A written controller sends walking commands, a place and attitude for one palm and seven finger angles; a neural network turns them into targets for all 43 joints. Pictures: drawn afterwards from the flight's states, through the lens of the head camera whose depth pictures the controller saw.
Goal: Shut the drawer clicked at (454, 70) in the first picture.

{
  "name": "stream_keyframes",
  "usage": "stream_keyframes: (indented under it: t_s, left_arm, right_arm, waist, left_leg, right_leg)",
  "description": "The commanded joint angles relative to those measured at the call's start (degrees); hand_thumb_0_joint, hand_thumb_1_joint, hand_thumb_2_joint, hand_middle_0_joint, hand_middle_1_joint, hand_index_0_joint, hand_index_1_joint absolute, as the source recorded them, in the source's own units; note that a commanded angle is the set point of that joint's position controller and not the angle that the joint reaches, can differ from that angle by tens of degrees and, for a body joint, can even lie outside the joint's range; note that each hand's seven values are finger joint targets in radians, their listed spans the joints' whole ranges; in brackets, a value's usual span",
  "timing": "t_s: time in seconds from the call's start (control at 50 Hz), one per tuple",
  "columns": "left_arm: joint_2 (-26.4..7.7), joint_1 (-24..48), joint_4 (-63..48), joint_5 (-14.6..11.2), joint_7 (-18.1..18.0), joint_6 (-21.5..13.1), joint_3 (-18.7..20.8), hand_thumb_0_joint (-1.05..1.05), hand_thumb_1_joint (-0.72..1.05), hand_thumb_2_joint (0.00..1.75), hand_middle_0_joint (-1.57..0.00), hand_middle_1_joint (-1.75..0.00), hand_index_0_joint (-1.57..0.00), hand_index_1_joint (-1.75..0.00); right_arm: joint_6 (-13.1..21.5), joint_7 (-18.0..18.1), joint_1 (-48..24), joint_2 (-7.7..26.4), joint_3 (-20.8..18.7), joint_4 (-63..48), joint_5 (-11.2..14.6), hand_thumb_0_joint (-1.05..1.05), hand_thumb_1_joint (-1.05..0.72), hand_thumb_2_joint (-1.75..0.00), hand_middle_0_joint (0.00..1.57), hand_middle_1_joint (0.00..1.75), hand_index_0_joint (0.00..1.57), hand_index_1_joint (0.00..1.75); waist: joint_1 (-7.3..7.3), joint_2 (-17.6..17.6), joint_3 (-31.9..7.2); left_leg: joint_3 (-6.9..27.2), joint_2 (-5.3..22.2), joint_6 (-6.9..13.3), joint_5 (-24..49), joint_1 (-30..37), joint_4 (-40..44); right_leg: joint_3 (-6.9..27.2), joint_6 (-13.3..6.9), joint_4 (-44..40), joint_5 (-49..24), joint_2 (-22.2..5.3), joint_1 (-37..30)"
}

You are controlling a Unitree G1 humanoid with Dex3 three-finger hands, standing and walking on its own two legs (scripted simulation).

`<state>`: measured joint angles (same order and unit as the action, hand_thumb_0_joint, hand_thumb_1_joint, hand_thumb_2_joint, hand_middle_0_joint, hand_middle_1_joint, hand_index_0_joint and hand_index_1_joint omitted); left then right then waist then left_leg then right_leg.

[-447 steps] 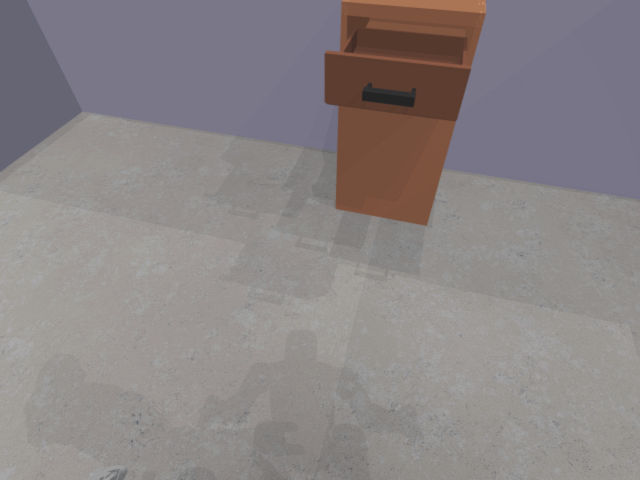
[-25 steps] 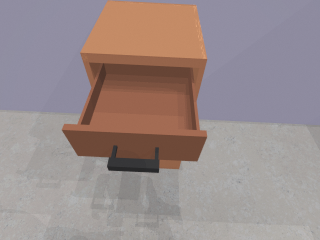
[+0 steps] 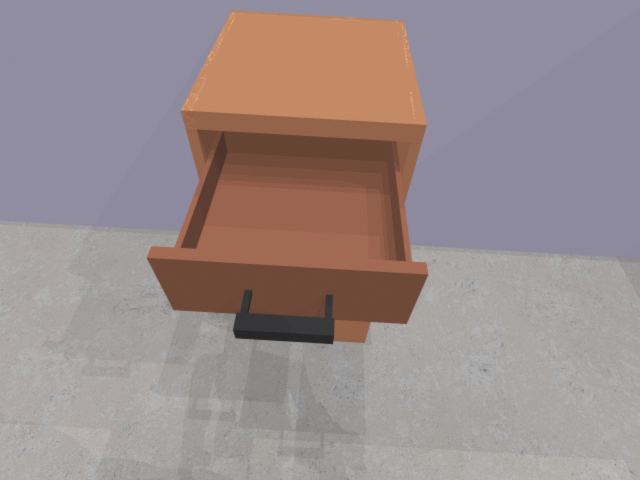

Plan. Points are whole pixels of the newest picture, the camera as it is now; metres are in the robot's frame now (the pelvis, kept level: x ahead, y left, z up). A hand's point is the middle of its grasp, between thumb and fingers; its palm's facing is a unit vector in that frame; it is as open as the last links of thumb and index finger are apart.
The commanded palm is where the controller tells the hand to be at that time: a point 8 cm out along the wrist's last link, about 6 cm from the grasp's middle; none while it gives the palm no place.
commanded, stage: look again from close up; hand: left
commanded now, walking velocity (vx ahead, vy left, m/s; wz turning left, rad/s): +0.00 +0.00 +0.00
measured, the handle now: (286, 313) +0.33 +0.08 -0.02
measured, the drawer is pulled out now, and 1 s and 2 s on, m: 0.29 0.29 0.29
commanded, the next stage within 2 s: shuffle to correct the standing spot in 0.40 s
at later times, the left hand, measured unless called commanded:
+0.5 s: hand out of the picture -0.01 +0.15 -0.18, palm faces +0.01 -0.98 -0.19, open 7.4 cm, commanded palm none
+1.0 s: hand out of the picture +0.03 +0.09 -0.18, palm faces -0.01 -0.97 -0.24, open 7.4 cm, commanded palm none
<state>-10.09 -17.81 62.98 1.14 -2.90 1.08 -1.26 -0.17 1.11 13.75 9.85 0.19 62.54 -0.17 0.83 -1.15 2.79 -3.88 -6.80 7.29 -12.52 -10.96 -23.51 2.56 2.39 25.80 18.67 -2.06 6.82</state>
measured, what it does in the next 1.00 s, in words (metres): shifts its weight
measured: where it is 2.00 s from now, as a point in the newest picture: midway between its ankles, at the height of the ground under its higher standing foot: outside the picture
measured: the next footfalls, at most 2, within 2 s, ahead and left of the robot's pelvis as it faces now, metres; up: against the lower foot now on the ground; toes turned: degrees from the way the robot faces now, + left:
left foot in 1.48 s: +0.11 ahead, +0.01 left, +0.00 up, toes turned +3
right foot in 1.70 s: +0.09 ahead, -0.24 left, +0.00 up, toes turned +1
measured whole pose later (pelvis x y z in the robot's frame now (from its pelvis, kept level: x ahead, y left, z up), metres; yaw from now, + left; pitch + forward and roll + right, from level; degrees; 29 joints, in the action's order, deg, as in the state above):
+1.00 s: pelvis +0.03 -0.10 -0.01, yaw -1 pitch +1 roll +0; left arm -9.9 -16.9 60.6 1.7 -2.2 0.7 0.7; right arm -1.9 1.8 16.9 9.4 -1.8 65.6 -0.8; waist -0.7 0.9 1.7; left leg -2.1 1.7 0.8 -26.0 -17.9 -44.0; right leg -6.2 -5.2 29.6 19.8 2.6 11.1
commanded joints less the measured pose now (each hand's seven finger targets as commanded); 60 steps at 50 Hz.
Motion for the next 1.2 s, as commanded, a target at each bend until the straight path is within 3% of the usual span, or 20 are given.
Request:
stream_keyframes:
  t_s: [0.0, 0.26, 0.5, 0.6, 0.7, 0.74, 0.78, 0.82, 0.84, 0.86, 0.88, 0.9, 0.92, 0.94, 0.98, 1.0, 1.04, 1.08, 1.12, 1.18]
  left_arm:
    - [-5.4, -3.8, -1.0, -0.2, -0.3, -0.7, 0.9, 0.0, 0.9, 0.9, -0.2, -0.3, -0.2, -0.3]
    - [-4.9, -3.5, -0.9, -0.1, -0.3, -1.1, 1.2, 0.0, 0.9, 0.9, -0.2, -0.3, -0.2, -0.3]
    - [-4.5, -3.1, -1.1, -0.2, -0.2, -1.3, 1.2, 0.0, 0.9, 0.9, -0.2, -0.3, -0.2, -0.3]
    - [-3.9, -3.0, -1.1, -0.1, 0.4, -0.6, 1.1, 0.0, 0.9, 0.9, -0.2, -0.3, -0.2, -0.3]
    - [-4.0, -2.5, -2.3, 0.4, 1.0, 0.2, 1.7, 0.0, 0.9, 0.9, -0.2, -0.3, -0.2, -0.3]
    - [-4.5, -1.4, -3.4, 0.6, 1.3, 0.4, 2.1, 0.0, 0.9, 0.9, -0.2, -0.3, -0.2, -0.3]
    - [-4.1, -1.0, -4.1, 0.6, 1.7, 0.5, 2.5, 0.0, 0.9, 0.9, -0.2, -0.3, -0.2, -0.3]
    - [-3.5, -2.6, -3.8, 0.6, 2.0, 0.4, 2.7, 0.0, 0.9, 0.9, -0.2, -0.3, -0.2, -0.3]
    - [-4.0, -3.7, -3.3, 0.5, 2.0, 0.3, 2.8, 0.0, 0.9, 0.9, -0.2, -0.3, -0.2, -0.3]
    - [-4.6, -4.5, -2.8, 0.5, 1.6, 0.0, 2.8, 0.0, 0.9, 0.9, -0.2, -0.3, -0.2, -0.3]
    - [-6.3, -4.9, -2.6, 0.4, 1.2, 0.1, 2.9, 0.0, 0.9, 0.9, -0.2, -0.3, -0.2, -0.3]
    - [-7.8, -5.9, -2.4, 0.3, 0.8, -0.1, 3.2, 0.0, 0.9, 0.9, -0.2, -0.3, -0.2, -0.3]
    - [-7.4, -6.2, -2.5, 0.3, 0.5, -0.4, 3.0, 0.0, 0.9, 0.9, -0.2, -0.3, -0.2, -0.3]
    - [-7.1, -6.2, -2.6, 0.3, 0.3, -0.5, 3.0, 0.0, 0.9, 0.9, -0.2, -0.3, -0.2, -0.3]
    - [-5.4, -4.2, -2.9, 0.1, -0.2, -1.6, 2.5, 0.0, 0.9, 0.9, -0.2, -0.3, -0.2, -0.3]
    - [-5.3, -4.2, -2.9, 0.0, -0.2, -2.1, 2.3, 0.0, 0.9, 0.9, -0.2, -0.3, -0.2, -0.3]
    - [-5.7, -5.1, -2.7, 0.0, -0.4, -2.6, 2.4, 0.0, 0.9, 0.9, -0.2, -0.3, -0.2, -0.3]
    - [-6.7, -5.9, -2.6, 0.1, -0.8, -2.4, 2.6, 0.0, 0.9, 0.9, -0.2, -0.3, -0.2, -0.3]
    - [-7.6, -6.0, -3.3, 0.0, -1.2, -2.0, 3.0, 0.0, 0.9, 0.9, -0.2, -0.3, -0.2, -0.3]
    - [-8.1, -5.7, -5.1, 0.3, -1.6, -1.5, 3.6, 0.0, 0.9, 0.9, -0.2, -0.3, -0.2, -0.3]
  right_arm:
    - [1.1, 0.7, 2.7, 7.2, -1.7, -1.5, -0.1, 0.0, -0.9, -0.9, 0.2, 0.3, 0.2, 0.3]
    - [1.3, 0.8, 3.4, 6.0, -1.6, -0.4, 0.0, 0.0, -0.9, -0.9, 0.2, 0.3, 0.2, 0.3]
    - [1.4, 0.7, 3.8, 5.2, -1.5, 0.7, 0.0, 0.0, -0.9, -0.9, 0.2, 0.3, 0.2, 0.3]
    - [1.1, 1.0, 4.1, 6.5, -2.2, 1.7, -0.1, 0.0, -0.9, -0.9, 0.2, 0.3, 0.2, 0.3]
    - [0.7, 1.7, 6.1, 8.1, -3.4, 1.7, -0.5, 0.0, -0.9, -0.9, 0.2, 0.3, 0.2, 0.3]
    - [0.9, 1.8, 7.1, 8.7, -3.8, 1.5, -0.7, 0.0, -0.9, -0.9, 0.2, 0.3, 0.2, 0.3]
    - [1.0, 1.8, 6.5, 9.1, -4.1, 1.2, -0.9, 0.0, -0.9, -0.9, 0.2, 0.3, 0.2, 0.3]
    - [1.0, 1.7, 4.4, 9.0, -4.1, 0.6, -1.0, 0.0, -0.9, -0.9, 0.2, 0.3, 0.2, 0.3]
    - [0.9, 1.6, 3.4, 8.3, -3.9, 0.3, -0.8, 0.0, -0.9, -0.9, 0.2, 0.3, 0.2, 0.3]
    - [0.8, 1.4, 3.2, 6.7, -3.6, -0.1, -0.7, 0.0, -0.9, -0.9, 0.2, 0.3, 0.2, 0.3]
    - [0.4, 1.2, 3.0, 4.3, -2.9, -0.4, -0.8, 0.0, -0.9, -0.9, 0.2, 0.3, 0.2, 0.3]
    - [-0.3, 1.1, 2.9, 2.6, -2.6, -0.4, -0.7, 0.0, -0.9, -0.9, 0.2, 0.3, 0.2, 0.3]
    - [-0.7, 1.0, 1.4, 3.0, -2.6, -0.6, -0.9, 0.0, -0.9, -0.9, 0.2, 0.3, 0.2, 0.3]
    - [-0.8, 1.1, 1.2, 2.8, -2.7, -0.9, -0.8, 0.0, -0.9, -0.9, 0.2, 0.3, 0.2, 0.3]
    - [-0.2, 1.0, 2.0, 2.0, -2.4, 0.1, -0.7, 0.0, -0.9, -0.9, 0.2, 0.3, 0.2, 0.3]
    - [-0.1, 1.0, 2.3, 1.5, -2.2, 0.6, -0.6, 0.0, -0.9, -0.9, 0.2, 0.3, 0.2, 0.3]
    - [-0.2, 1.1, 1.8, 1.3, -1.9, 0.4, 0.0, 0.0, -0.9, -0.9, 0.2, 0.3, 0.2, 0.3]
    - [-0.8, 1.4, 0.5, 2.0, -1.9, -0.1, 0.3, 0.0, -0.9, -0.9, 0.2, 0.3, 0.2, 0.3]
    - [-1.6, 1.5, -0.6, 3.2, -2.3, -1.4, 0.4, 0.0, -0.9, -0.9, 0.2, 0.3, 0.2, 0.3]
    - [-2.3, 1.5, -3.1, 3.9, -2.8, -4.3, 0.2, 0.0, -0.9, -0.9, 0.2, 0.3, 0.2, 0.3]
  waist:
    - [-0.41, 1.7, 0.1]
    - [-0.4, 0.2, 0.4]
    - [-0.73, 0.0, 0.5]
    - [-1.0, 2.9, 1.7]
    - [-1.71, 5.5, 1.0]
    - [-2.06, 5.9, 0.0]
    - [-1.66, 5.6, -1.1]
    - [-0.18, 4.3, -1.3]
    - [0.58, 2.0, -0.4]
    - [0.59, -1.5, 0.6]
    - [0.64, -7.1, 3.8]
    - [0.73, -13.2, 4.3]
    - [1.14, -11.2, 5.4]
    - [0.63, -6.8, 5.5]
    - [-0.58, 0.9, 2.9]
    - [-0.44, 1.8, 1.2]
    - [0.35, 0.7, -1.1]
    - [0.91, -2.2, -0.7]
    - [1.13, -3.7, -1.9]
    - [1.39, -3.5, -1.1]
  left_leg:
    - [13.3, 13.2, -3.7, 4.7, 4.9, 7.0]
    - [11.8, 12.5, -3.3, 9.7, 4.8, 4.2]
    - [11.5, 12.4, -3.4, 7.5, 5.1, 3.9]
    - [15.4, 16.0, -2.2, -0.9, 4.9, 7.6]
    - [20.1, 20.8, 0.8, 0.4, 7.0, 8.1]
    - [21.0, 23.0, 2.7, 3.0, 7.0, 7.7]
    - [19.5, 23.8, 3.2, 4.8, 5.1, 6.6]
    - [14.9, 21.9, 0.9, 3.0, -0.3, 4.1]
    - [12.7, 19.4, -1.1, 0.0, -5.2, 2.0]
    - [9.1, 15.4, -3.1, -5.2, -9.6, -0.7]
    - [4.1, 10.8, -4.7, -10.5, -13.8, -5.8]
    - [0.2, 7.4, -6.2, -12.5, -15.5, -14.1]
    - [0.7, 8.0, -6.6, -16.9, -17.0, -23.1]
    - [1.5, 8.5, -6.7, -18.4, -19.0, -28.8]
    - [3.1, 9.9, -7.2, -16.7, -19.3, -31.8]
    - [2.7, 9.8, -7.7, -16.4, -18.0, -30.5]
    - [2.3, 9.2, -8.3, -16.2, -16.6, -25.3]
    - [1.9, 8.5, -8.5, -15.1, -16.7, -24.9]
    - [2.4, 7.8, -8.8, -14.2, -17.8, -27.6]
    - [2.6, 6.5, -9.0, -13.6, -19.7, -31.7]
  right_leg:
    - [0.9, -2.9, -3.0, -5.0, -3.2, 7.3]
    - [1.7, -3.3, -4.3, -8.8, -3.7, 6.6]
    - [2.1, -3.5, -5.0, -8.4, -3.4, 6.6]
    - [-0.8, -2.8, -2.1, -2.1, -1.0, 9.2]
    - [-2.7, -2.8, 5.9, 3.9, 0.6, 14.9]
    - [-3.0, -3.0, 11.4, 7.5, 0.3, 17.4]
    - [-2.7, -3.0, 13.1, 8.1, -0.3, 17.0]
    - [-3.7, -3.1, 6.4, 2.2, -0.2, 10.6]
    - [-3.1, -3.4, 0.3, -2.5, -0.2, 5.7]
    - [0.4, -4.5, -3.6, -1.8, -2.4, 2.6]
    - [5.1, -6.8, -7.5, 2.3, -6.3, 2.4]
    - [11.9, -10.1, -12.7, 7.6, -11.0, 2.9]
    - [14.6, -12.8, -16.0, 5.7, -13.5, 4.3]
    - [14.9, -14.9, -15.6, -1.5, -14.4, 3.0]
    - [9.2, -16.8, -9.6, -23.4, -13.7, -1.7]
    - [6.7, -16.5, -7.0, -33.7, -13.2, -4.0]
    - [5.1, -14.8, -3.8, -49.3, -13.0, -8.4]
    - [4.6, -12.3, -1.7, -60.5, -13.7, -9.6]
    - [4.2, -11.1, -0.1, -66.3, -14.6, -11.2]
    - [3.8, -11.0, 1.3, -69.4, -15.1, -10.4]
